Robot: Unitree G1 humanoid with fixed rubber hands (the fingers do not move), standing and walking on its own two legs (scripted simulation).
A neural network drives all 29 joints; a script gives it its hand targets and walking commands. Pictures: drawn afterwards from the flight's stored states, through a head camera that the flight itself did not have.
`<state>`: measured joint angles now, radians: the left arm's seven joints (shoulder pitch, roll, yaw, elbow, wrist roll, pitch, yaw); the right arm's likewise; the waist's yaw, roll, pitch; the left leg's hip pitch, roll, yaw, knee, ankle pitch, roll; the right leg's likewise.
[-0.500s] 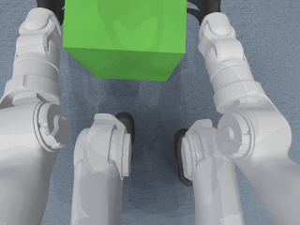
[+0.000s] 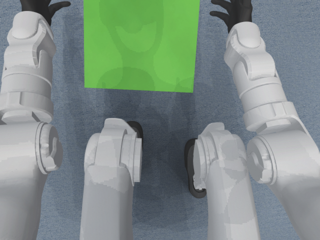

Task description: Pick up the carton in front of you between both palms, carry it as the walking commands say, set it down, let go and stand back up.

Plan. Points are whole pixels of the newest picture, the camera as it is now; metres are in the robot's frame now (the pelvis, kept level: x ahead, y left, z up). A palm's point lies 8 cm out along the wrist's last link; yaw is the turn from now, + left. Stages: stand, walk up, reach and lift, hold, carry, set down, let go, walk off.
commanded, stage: set down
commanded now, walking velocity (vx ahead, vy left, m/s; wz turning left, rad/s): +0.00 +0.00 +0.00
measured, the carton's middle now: (142, 48) +0.49 +0.10 -0.26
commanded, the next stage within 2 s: let go in 0.88 s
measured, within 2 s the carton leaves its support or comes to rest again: neither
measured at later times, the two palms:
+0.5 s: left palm out of the picture +0.51 +0.30 +0.01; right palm out of the picture +0.53 -0.09 +0.01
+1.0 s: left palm out of the picture +0.49 +0.31 +0.17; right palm out of the picture +0.53 -0.10 +0.17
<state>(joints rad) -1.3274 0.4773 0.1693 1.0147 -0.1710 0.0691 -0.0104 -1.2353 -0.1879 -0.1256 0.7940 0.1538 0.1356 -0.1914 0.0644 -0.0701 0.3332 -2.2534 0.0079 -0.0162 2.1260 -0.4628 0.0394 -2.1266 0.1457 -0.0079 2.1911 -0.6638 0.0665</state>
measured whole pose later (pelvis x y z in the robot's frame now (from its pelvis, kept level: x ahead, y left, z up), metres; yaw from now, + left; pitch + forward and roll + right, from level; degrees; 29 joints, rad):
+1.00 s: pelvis +0.05 +0.01 +0.26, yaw +3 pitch +42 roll -3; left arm -0.95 0.35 0.32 0.85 0.04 0.11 -0.12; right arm -0.87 -0.09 -0.24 0.70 -0.01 0.15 -0.12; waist 0.03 -0.04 -0.08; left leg -1.58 -0.03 -0.04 1.13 -0.29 0.03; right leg -1.48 0.08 0.04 1.16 -0.42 0.03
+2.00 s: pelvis +0.14 -0.03 +0.39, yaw +6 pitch -2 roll +1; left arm 0.22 0.21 0.05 0.44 0.00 0.10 -0.07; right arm 0.21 -0.19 -0.03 0.44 -0.01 0.10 0.06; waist 0.01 -0.04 0.07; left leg -0.18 -0.02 -0.05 0.42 -0.21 -0.02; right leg -0.09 0.05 0.06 0.46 -0.33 -0.05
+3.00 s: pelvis +0.15 +0.02 +0.39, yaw +3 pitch -1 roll +0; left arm 0.22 0.36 0.03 0.80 0.02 0.01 0.03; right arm 0.13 -0.34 -0.03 0.91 -0.03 -0.01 -0.02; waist -0.01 -0.04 0.01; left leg -0.18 -0.05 0.01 0.46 -0.25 0.04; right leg -0.08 0.02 0.12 0.43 -0.33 0.01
